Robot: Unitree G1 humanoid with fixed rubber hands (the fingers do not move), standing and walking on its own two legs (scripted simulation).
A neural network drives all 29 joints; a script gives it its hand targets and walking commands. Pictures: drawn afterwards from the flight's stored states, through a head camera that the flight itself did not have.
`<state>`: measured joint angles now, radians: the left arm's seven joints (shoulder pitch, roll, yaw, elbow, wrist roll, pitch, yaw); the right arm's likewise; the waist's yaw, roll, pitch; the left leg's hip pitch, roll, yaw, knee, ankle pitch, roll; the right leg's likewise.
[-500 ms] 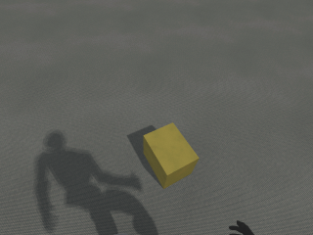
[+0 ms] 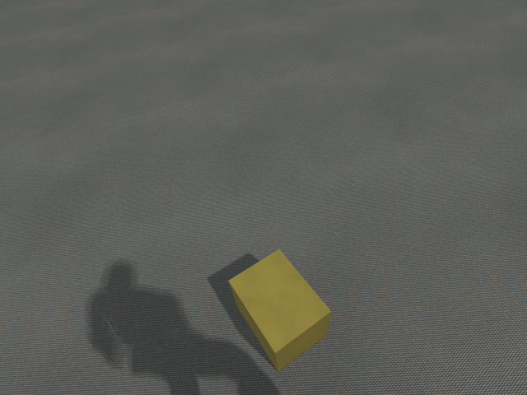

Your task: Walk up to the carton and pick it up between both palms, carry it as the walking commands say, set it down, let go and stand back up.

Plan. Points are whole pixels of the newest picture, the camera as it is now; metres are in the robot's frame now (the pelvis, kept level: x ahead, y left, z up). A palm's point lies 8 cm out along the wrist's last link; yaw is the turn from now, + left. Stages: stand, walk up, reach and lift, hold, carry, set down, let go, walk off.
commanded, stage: walk up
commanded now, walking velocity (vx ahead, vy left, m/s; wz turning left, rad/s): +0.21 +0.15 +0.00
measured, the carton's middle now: (278, 309) +0.52 +0.01 -0.66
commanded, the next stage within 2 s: none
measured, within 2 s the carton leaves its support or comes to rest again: neither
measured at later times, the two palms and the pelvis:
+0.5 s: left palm out of the picture +0.04 +0.27 -0.15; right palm out of the picture +0.09 -0.20 -0.13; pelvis +0.04 +0.04 +0.00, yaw +0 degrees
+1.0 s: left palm out of the picture -0.02 +0.14 -0.13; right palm out of the picture +0.14 -0.39 -0.13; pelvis +0.03 -0.12 +0.00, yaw +16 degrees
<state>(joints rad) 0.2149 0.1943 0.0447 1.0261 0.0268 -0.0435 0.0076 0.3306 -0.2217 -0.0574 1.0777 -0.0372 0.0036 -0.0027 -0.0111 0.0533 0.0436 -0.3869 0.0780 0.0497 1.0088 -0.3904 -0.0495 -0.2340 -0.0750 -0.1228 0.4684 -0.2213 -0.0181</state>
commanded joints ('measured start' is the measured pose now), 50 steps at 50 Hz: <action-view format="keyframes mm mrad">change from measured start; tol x32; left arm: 1 60 115 10 -17 -14 -22 3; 45 355 139 23 -97 8 97 -28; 50 7 170 17 -180 35 71 -6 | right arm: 1 83 -21 0 -16 -1 17 6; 50 -93 -142 -53 -142 2 64 -27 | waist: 1 -3 -235 -25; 44 120 261 -71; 47 97 -336 -13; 50 -12 -178 63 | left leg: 1 -88 22 -44 46 146 3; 16 148 195 -241 -773 366 163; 25 157 126 -189 -693 255 101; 32 279 405 -727 -824 -14 245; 43 -113 138 -392 -848 -240 97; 50 -232 -58 -48 178 -21 52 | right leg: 1 82 -218 178 -181 541 -65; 4 85 -139 37 -125 900 -87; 15 -6 23 38 76 -165 28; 30 -31 16 49 46 -183 27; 35 -335 -6 237 649 -150 56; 45 363 49 35 -134 -79 21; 48 -70 -339 424 -421 -550 -101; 50 -129 -203 228 -350 -320 -85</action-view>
